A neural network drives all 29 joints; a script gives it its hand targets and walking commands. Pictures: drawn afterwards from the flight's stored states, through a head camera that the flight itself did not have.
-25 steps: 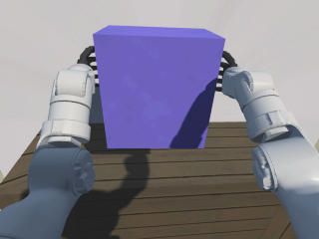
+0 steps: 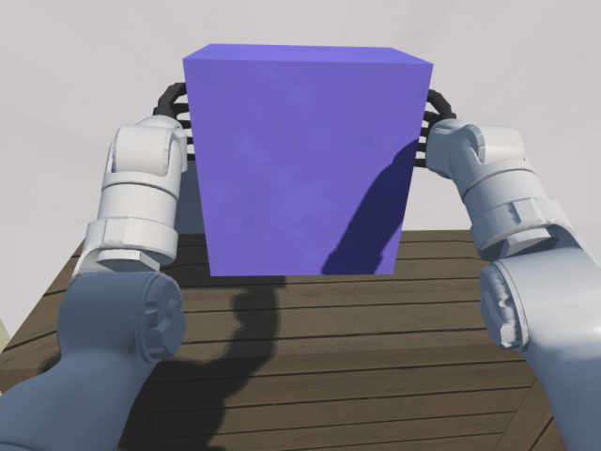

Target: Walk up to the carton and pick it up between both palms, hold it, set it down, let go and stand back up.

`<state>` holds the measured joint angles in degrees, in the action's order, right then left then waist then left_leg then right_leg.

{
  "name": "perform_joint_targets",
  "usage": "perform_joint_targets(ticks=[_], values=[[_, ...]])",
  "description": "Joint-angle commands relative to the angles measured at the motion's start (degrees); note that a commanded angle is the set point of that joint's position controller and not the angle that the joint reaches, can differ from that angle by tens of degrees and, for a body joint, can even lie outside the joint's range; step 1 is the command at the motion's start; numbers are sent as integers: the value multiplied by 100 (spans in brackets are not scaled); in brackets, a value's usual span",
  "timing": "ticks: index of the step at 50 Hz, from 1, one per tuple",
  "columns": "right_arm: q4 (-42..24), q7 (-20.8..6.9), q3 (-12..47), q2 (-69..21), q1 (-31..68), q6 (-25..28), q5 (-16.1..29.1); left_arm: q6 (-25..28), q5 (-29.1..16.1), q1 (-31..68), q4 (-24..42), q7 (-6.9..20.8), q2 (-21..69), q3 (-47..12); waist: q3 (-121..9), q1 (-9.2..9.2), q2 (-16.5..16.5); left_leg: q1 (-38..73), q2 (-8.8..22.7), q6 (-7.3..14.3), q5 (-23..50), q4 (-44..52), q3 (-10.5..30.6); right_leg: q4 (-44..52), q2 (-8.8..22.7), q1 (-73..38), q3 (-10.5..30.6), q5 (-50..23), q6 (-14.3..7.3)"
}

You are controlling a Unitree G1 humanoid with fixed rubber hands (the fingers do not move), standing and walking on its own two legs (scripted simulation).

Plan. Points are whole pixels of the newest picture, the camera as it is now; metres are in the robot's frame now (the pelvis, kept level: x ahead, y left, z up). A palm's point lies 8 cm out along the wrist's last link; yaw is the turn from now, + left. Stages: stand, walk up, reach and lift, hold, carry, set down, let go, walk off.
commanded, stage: hold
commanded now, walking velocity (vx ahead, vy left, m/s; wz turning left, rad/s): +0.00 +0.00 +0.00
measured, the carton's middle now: (302, 160) +0.41 +0.01 +0.29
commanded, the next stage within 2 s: none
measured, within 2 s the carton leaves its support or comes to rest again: neither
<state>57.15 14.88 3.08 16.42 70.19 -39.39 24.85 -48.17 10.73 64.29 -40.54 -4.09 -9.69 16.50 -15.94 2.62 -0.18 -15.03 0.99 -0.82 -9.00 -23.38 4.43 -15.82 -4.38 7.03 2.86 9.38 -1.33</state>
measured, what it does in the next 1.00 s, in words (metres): stands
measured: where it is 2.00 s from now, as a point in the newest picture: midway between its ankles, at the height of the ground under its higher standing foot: outside the picture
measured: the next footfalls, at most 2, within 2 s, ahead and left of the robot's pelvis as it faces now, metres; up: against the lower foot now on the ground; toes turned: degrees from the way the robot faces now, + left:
none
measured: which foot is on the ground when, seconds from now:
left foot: down 0.00-1.00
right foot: down 0.00-1.00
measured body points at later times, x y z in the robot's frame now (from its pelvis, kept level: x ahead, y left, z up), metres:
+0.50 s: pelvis +0.00 -0.01 +0.00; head -0.10 +0.01 +0.44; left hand +0.39 +0.17 +0.32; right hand +0.38 -0.17 +0.32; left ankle +0.04 +0.12 -0.75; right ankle -0.01 -0.11 -0.75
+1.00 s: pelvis +0.00 +0.00 +0.00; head -0.11 +0.02 +0.44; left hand +0.38 +0.18 +0.33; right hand +0.38 -0.16 +0.33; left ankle +0.04 +0.12 -0.75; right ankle -0.01 -0.11 -0.75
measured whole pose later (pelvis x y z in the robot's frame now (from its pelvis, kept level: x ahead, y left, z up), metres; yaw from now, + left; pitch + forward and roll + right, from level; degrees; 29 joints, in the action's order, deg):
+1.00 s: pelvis +0.00 +0.00 +0.00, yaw +0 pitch +0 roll -2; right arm 54.6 16.0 3.7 15.7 68.9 -40.4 25.5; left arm -48.7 11.8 63.3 -38.8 -3.1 -10.0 16.8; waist -15.2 3.1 -0.1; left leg -14.3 1.2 -1.2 -9.1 -23.6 5.0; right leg -16.1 -4.7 6.3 2.7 9.4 -1.6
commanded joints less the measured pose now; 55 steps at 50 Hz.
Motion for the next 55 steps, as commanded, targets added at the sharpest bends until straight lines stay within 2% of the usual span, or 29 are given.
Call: perform_joint_targets(ticks=[1,2,5,9,11,13,14,15,16,19,20,22,23,26,28,30,31,35,38,39,40,42,45,46,48,50,51,53,55], values=[[-1830,-1089,282,-3450,4974,206,1108,413,-1249,4690,1027,1067,3494,-1078,-1373,46,-283,1460,-124,-189,1289,142,-67,384,-8,337,39,-685,203],[-1813,-1108,223,-3427,5004,217,1080,398,-1237,4719,991,1087,3538,-1072,-1338,38,-350,1386,-104,-195,1158,172,-56,398,4,379,50,-486,169],[-1942,-1064,300,-3583,5017,258,1077,434,-1254,4645,932,1140,3490,-1045,-1312,66,-212,1315,-134,-162,1342,54,-57,359,38,277,79,-886,218],[-2525,-972,478,-3633,4968,270,1288,443,-1450,4674,1559,1137,3637,-1355,-1979,156,-351,1673,-166,-248,1847,-95,-51,293,-11,17,58,-1383,264],[-2553,-958,500,-3595,4925,219,1308,399,-1417,4603,1558,1105,3576,-1327,-1842,166,-321,1714,-177,-232,1868,-90,-43,297,-13,43,43,-1439,284],[-2615,-934,540,-3572,4841,171,1276,355,-1374,4495,1600,1107,3510,-1295,-1811,142,-233,1769,-179,-201,1761,-16,-61,343,-6,-29,39,-1382,302],[-2264,-949,503,-3520,4914,158,1207,318,-1252,4479,1179,1120,3502,-1189,-1240,63,-233,1523,-166,-176,1407,72,-67,397,25,305,43,-971,278],[-2458,-962,462,-3600,4882,191,1186,351,-1346,4546,1451,1134,3643,-1339,-1537,136,-294,1556,-142,-190,1382,97,-62,381,17,185,40,-926,259],[-2574,-955,467,-3664,4998,217,1178,339,-1355,4511,1332,1136,3656,-1330,-1537,91,-272,1458,-162,-166,1387,50,-67,382,31,175,63,-947,261],[-2714,-936,435,-3669,5003,224,1202,397,-1449,4691,1654,1121,3693,-1446,-1825,169,-363,1654,-163,-208,1511,17,-26,357,21,100,51,-1076,252],[-2496,-931,399,-3658,5002,193,1150,371,-1333,4623,1334,1126,3580,-1246,-1383,106,-287,1500,-177,-168,1381,35,-40,387,48,242,59,-1008,275],[-2812,-908,588,-3781,5001,200,1225,371,-1321,4508,1504,1151,3521,-1225,-1786,27,-150,1610,-215,-117,1530,0,-61,321,52,-63,76,-1349,341],[-2633,-891,575,-3710,4977,182,1248,356,-1298,4504,1462,1144,3542,-1294,-1592,79,-253,1593,-204,-171,1546,-7,-40,315,53,71,58,-1357,334],[-2309,-896,571,-3801,4767,150,1223,367,-1248,4446,1265,1192,3501,-1194,-1314,78,-150,1422,-203,-114,1319,41,-66,336,85,188,101,-1100,348],[-2513,-866,563,-3748,4876,168,1221,356,-1274,4354,1165,1209,3524,-1207,-1444,83,-120,1433,-202,-116,1319,25,-63,339,84,124,117,-1193,343],[-2503,-887,474,-3728,4919,163,1224,402,-1383,4666,1445,1163,3604,-1379,-1590,143,-317,1493,-179,-179,1336,23,-56,333,50,206,83,-1003,299],[-2730,-886,533,-3732,4882,171,1253,387,-1468,4585,1581,1156,3682,-1489,-1850,203,-327,1616,-184,-187,1479,-13,-57,313,43,49,103,-1207,304],[-2146,-940,301,-3570,4850,116,1052,367,-1334,4623,1089,1165,3635,-1302,-1135,197,-338,1339,-123,-181,918,178,-61,418,66,416,85,-524,222],[-2411,-970,445,-3728,5121,198,1141,428,-1368,4710,1183,1171,3638,-1262,-1516,41,-283,1350,-145,-144,1143,102,-49,365,61,220,97,-723,234],[-2279,-972,358,-3650,5079,186,1134,433,-1366,4805,1233,1149,3656,-1300,-1490,115,-404,1431,-128,-195,1176,108,-31,357,41,265,78,-718,213],[-2370,-982,388,-3675,5186,219,1125,413,-1312,4698,1083,1141,3637,-1168,-1440,9,-323,1385,-137,-156,1169,78,-42,370,42,303,61,-649,225],[-2391,-959,326,-3589,5009,178,1108,394,-1297,4608,1212,1144,3558,-1125,-1606,108,-271,1546,-157,-169,1258,92,-44,379,39,139,64,-824,259],[-1923,-1021,253,-3590,4959,192,1031,403,-1263,4719,946,1175,3636,-1152,-1146,102,-353,1209,-118,-178,986,142,-65,380,53,504,85,-419,198],[-1972,-1024,317,-3652,4993,208,1044,421,-1229,4658,887,1191,3586,-1068,-1190,23,-249,1184,-135,-133,984,147,-75,393,63,417,109,-448,208],[-2482,-981,400,-3658,5087,237,1190,445,-1389,4729,1369,1141,3628,-1294,-1923,92,-368,1541,-152,-198,1486,12,-48,317,10,68,88,-986,213],[-2298,-995,281,-3570,5117,206,1129,431,-1422,4856,1273,1092,3661,-1317,-1665,140,-411,1528,-126,-221,1269,55,-37,363,8,358,43,-659,213],[-1957,-1033,230,-3602,5066,177,1030,423,-1332,4824,934,1099,3614,-1156,-1236,88,-301,1304,-110,-152,887,158,-57,412,34,557,47,-249,215],[-2047,-1073,251,-3648,5137,231,1014,439,-1324,4742,900,1107,3631,-1165,-1351,11,-300,1177,-116,-122,854,183,-42,393,37,443,70,-306,185],[-1972,-1076,240,-3636,5114,246,1037,468,-1338,4788,941,1103,3670,-1214,-1452,49,-382,1261,-101,-156,1018,138,-32,357,32,390,86,-473,172]])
